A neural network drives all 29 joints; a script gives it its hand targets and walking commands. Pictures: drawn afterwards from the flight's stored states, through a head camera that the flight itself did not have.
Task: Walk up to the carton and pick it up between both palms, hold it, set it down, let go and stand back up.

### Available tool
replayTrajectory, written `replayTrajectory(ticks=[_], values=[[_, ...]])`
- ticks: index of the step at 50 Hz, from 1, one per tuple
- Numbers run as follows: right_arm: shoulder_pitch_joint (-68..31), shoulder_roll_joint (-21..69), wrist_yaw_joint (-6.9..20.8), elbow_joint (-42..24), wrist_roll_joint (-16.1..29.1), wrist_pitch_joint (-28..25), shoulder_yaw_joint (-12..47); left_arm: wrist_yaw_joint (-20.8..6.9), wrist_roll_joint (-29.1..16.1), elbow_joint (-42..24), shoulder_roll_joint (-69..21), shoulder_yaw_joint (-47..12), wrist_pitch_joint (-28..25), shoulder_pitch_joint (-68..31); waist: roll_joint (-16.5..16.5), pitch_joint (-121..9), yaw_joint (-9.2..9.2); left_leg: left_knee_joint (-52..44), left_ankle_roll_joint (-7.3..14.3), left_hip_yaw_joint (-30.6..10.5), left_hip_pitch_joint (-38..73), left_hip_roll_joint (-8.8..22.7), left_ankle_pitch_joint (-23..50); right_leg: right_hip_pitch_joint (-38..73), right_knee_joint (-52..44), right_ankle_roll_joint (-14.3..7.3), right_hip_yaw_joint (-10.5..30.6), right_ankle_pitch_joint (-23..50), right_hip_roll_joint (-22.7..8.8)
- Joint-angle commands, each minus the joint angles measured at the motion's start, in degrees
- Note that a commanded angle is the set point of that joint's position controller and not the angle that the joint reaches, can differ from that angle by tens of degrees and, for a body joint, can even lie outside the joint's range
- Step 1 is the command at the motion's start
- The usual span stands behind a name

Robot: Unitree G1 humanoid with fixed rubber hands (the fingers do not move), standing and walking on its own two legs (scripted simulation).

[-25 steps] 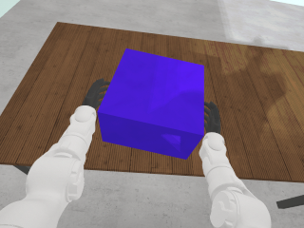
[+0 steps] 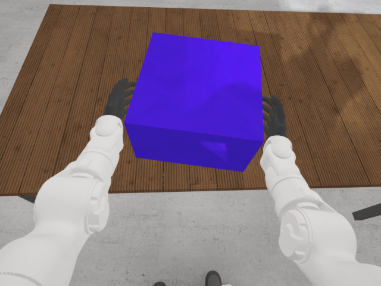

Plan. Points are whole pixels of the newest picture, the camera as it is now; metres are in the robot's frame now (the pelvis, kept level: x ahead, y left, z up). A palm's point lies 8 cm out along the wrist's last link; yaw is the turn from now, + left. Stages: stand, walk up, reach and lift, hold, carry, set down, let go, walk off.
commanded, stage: set down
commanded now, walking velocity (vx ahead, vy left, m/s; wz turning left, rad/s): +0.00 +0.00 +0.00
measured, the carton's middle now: (197, 101) +0.51 -0.04 +0.01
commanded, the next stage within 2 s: none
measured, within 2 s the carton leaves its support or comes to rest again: neither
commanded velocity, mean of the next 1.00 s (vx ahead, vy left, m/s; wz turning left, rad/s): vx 0.00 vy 0.00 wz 0.00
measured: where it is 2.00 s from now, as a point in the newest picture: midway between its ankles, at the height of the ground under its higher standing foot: outside the picture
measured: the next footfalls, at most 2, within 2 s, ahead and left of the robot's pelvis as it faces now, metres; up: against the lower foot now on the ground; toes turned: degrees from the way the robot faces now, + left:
none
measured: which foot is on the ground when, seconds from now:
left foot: down 0.00-1.00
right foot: down 0.00-1.00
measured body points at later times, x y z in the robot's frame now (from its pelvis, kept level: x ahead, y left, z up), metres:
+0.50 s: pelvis -0.03 -0.02 -0.01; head +0.05 +0.03 +0.43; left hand +0.46 +0.17 +0.05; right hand +0.41 -0.21 +0.06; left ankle -0.02 +0.10 -0.73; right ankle +0.01 -0.14 -0.73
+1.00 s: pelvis -0.03 -0.02 -0.01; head +0.02 +0.01 +0.44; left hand +0.42 +0.19 +0.07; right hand +0.37 -0.22 +0.05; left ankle -0.02 +0.10 -0.73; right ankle +0.01 -0.14 -0.73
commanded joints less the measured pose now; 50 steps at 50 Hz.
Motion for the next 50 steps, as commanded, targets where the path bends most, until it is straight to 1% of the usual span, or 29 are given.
replayTrajectory(ticks=[1,3,4,6,13,14,15,17,20,24,27,29,31,33,34,36,37,38,39,40,41,42,43,45,46,47,48,49,50], values=[[-32.7,-8.5,0.8,-13.9,4.5,-1.2,4.9,1.2,-7.6,-12.3,10.3,-5.8,-3.9,-37.4,6.5,-57.2,-0.65,5.0,-8.0,0.1,21.7,0.2,37.7,20.8,7.6,-2.6,-3.1,28.4,2.6],[-34.5,-6.1,0.3,-17.3,5.1,0.3,6.9,0.7,-10.3,-9.7,9.8,-6.5,-3.6,-37.9,0.5,-54.3,0.13,4.8,-6.3,0.7,16.1,-0.6,30.1,23.2,9.0,-1.7,-1.8,26.9,1.7],[-33.5,-10.0,-0.2,-15.3,4.6,0.5,4.5,1.2,-11.5,-10.9,11.4,-8.3,-3.3,-38.8,3.2,-58.4,-2.49,4.8,-6.8,0.4,17.2,-0.4,29.8,23.8,9.6,-2.1,-2.3,27.1,1.9],[-34.7,-6.1,-0.2,-16.2,3.8,2.2,5.8,0.3,-12.9,-8.7,10.3,-8.5,-3.0,-37.1,-1.0,-53.8,-2.15,4.7,-5.2,0.7,14.9,-0.6,26.2,23.3,9.9,-1.3,-2.1,24.8,1.2],[-37.2,-5.0,-2.5,-10.3,5.4,5.7,7.6,-2.2,-14.0,-0.7,10.4,-12.0,-0.5,-37.7,0.0,-40.8,-2.52,2.3,-3.4,0.7,4.5,-2.6,13.8,23.7,11.2,-0.7,-1.6,21.0,-0.8],[-37.3,-8.4,-2.6,-9.6,6.4,6.6,5.9,-1.6,-14.1,-2.8,15.0,-10.4,-0.2,-39.6,3.2,-44.0,-2.72,2.0,-3.5,1.4,5.0,-2.2,11.7,23.2,11.0,-1.1,-1.5,17.7,-0.6],[-35.8,-3.2,-2.4,-7.4,4.6,7.5,6.1,-2.3,-12.3,-3.9,11.0,-11.0,0.3,-38.8,3.4,-37.8,-2.94,1.1,-3.5,1.0,7.8,-1.5,12.0,20.5,9.2,-1.3,-2.3,13.9,-0.8],[-35.1,-14.9,-3.2,-10.0,7.4,6.3,3.3,-1.1,-13.9,-5.3,21.1,-10.1,-0.2,-39.9,8.2,-46.4,-3.49,2.8,-5.0,1.6,11.0,-1.4,15.1,18.6,9.7,-2.3,-2.5,15.6,0.1],[-31.8,-15.3,-3.4,-8.8,7.8,4.0,3.8,-0.2,-13.4,-10.9,18.9,-11.2,0.2,-35.8,12.8,-52.5,-3.10,5.9,-7.6,0.3,18.9,-1.0,26.1,14.1,9.9,-2.7,-3.7,20.0,1.5],[-35.0,-8.9,-2.1,-12.9,10.4,5.6,7.5,-0.6,-14.7,-10.4,15.0,-12.1,0.9,-38.9,9.9,-49.2,-0.41,6.3,-6.3,1.0,12.1,-1.7,20.5,15.8,9.7,-2.5,-2.6,14.1,0.8],[-35.0,-11.3,-1.5,-12.2,11.1,6.9,8.1,-1.5,-16.1,-11.2,15.2,-13.4,1.1,-38.2,9.2,-45.9,-1.08,4.3,-5.6,0.4,12.2,-1.2,16.2,16.3,9.9,-2.2,-2.9,12.9,0.2],[-32.3,-10.3,-1.9,-15.3,10.9,6.6,8.0,-2.4,-17.2,-14.1,15.0,-14.8,0.3,-35.3,10.1,-45.6,-1.83,3.6,-4.8,1.0,10.6,-2.4,15.8,18.0,10.7,-2.1,-2.3,15.7,-0.3],[-23.3,-14.2,-2.4,-18.5,13.3,5.9,10.4,-3.1,-15.1,-19.2,22.0,-10.3,1.2,-28.6,11.0,-50.2,0.25,4.5,-4.3,1.2,10.8,-2.6,20.6,25.3,11.3,-1.7,0.3,22.0,-0.6],[-29.6,-11.7,-2.1,-18.4,11.5,6.8,5.8,-2.7,-17.1,-21.6,17.6,-14.8,0.7,-35.2,12.9,-51.7,-2.96,4.5,-5.1,1.1,12.5,-2.2,17.7,19.1,10.7,-2.7,-1.9,17.1,0.3],[-23.3,-16.5,-2.7,-19.6,13.4,5.8,7.7,-2.7,-15.4,-26.6,22.2,-12.4,2.3,-30.3,13.9,-54.4,-2.32,5.8,-5.9,0.7,16.8,-1.9,25.3,20.8,10.4,-2.6,-2.1,23.1,0.9],[-23.9,-12.3,-3.4,-22.0,12.4,6.3,5.8,-2.3,-15.6,-28.5,20.0,-13.4,2.8,-31.0,14.8,-54.5,-3.77,6.3,-6.2,0.5,15.7,-2.2,23.6,18.3,10.1,-2.6,-1.8,21.0,1.1],[-16.5,-13.6,-3.7,-25.2,13.4,5.9,8.8,-2.6,-17.1,-31.6,21.8,-11.6,3.6,-22.6,12.6,-56.4,-2.28,7.7,-6.1,0.8,20.3,-2.1,31.7,22.4,10.2,-2.5,-1.6,28.2,1.7],[-26.8,-11.8,-3.2,-24.1,11.8,7.3,6.7,-3.0,-16.4,-26.2,19.6,-12.3,4.0,-31.2,11.0,-52.5,-2.56,6.1,-5.3,0.3,14.4,-2.3,24.2,18.4,9.8,-2.0,-1.8,21.1,1.2],[-17.6,-13.2,-3.7,-26.9,12.7,6.1,8.3,-3.1,-17.0,-30.6,21.8,-9.8,4.4,-21.2,11.3,-54.3,-0.98,6.1,-5.9,0.6,18.7,-1.9,27.7,22.7,10.0,-2.2,-1.1,25.4,1.4],[-14.5,-11.9,-3.8,-32.4,13.4,5.6,9.5,-3.4,-17.6,-36.3,21.2,-9.6,4.4,-18.1,10.2,-58.2,-2.07,7.7,-5.6,1.1,19.9,-2.5,34.4,25.8,10.9,-1.4,-1.1,33.3,2.3],[-26.1,-9.1,-3.0,-26.8,9.8,8.6,6.6,-3.9,-16.8,-30.5,16.5,-11.6,5.1,-28.3,9.3,-49.8,-2.51,5.6,-4.9,-0.1,15.8,-2.1,23.0,19.0,9.6,-1.3,-1.6,20.0,1.8],[-17.3,-11.4,-3.8,-31.2,11.7,7.3,7.8,-3.9,-17.3,-35.0,18.2,-12.0,5.8,-20.7,10.1,-53.8,-2.94,6.6,-5.0,0.7,19.7,-2.1,28.9,22.6,10.0,-2.1,-1.7,26.5,2.2],[-20.1,-11.6,-4.4,-28.3,11.7,7.9,6.6,-3.6,-15.1,-32.8,19.6,-10.1,6.8,-22.9,11.4,-50.2,-2.78,6.2,-5.9,0.8,18.8,-1.6,26.7,21.5,9.5,-1.5,-1.8,22.6,2.2],[-12.9,-12.2,-4.3,-32.9,14.2,8.5,12.6,-4.8,-15.5,-31.7,21.3,-7.7,8.8,-13.8,6.2,-44.8,0.52,4.8,-4.0,0.9,16.5,-2.1,27.3,27.8,10.0,-0.8,-0.1,28.5,1.4],[-15.4,-14.0,-4.6,-31.4,13.9,9.1,11.9,-4.8,-13.5,-32.8,22.9,-6.5,9.4,-15.9,7.6,-42.7,0.91,3.4,-4.3,1.1,16.5,-2.1,24.5,27.7,9.2,-0.7,0.3,26.3,1.5],[-18.6,-14.2,-4.7,-30.9,13.3,10.6,10.3,-4.9,-16.6,-29.8,22.3,-8.7,9.4,-18.4,4.2,-39.9,-0.76,2.4,-3.4,1.4,13.9,-2.1,19.1,26.2,9.5,-0.7,-0.6,21.4,1.6],[-4.0,-13.1,-5.4,-38.8,15.0,7.8,13.9,-4.9,-14.7,-38.9,21.3,-6.5,10.7,-2.7,3.5,-45.0,1.10,3.6,-3.6,1.3,21.1,-2.4,30.2,32.6,10.7,-0.4,-0.2,34.2,2.4],[-8.2,-14.6,-5.8,-37.3,15.8,7.6,15.1,-5.5,-12.5,-39.3,22.8,-4.7,11.9,-6.2,3.2,-42.7,2.63,3.0,-3.5,0.9,19.5,-2.4,29.7,32.8,10.1,0.0,-0.2,33.1,1.9],[-13.6,-14.8,-5.2,-31.2,15.0,9.5,12.9,-5.4,-14.9,-37.6,21.7,-6.9,12.5,-11.4,5.2,-35.2,1.13,1.4,-4.5,0.6,20.7,-0.9,24.8,25.0,8.8,-0.7,-1.0,22.3,2.0]])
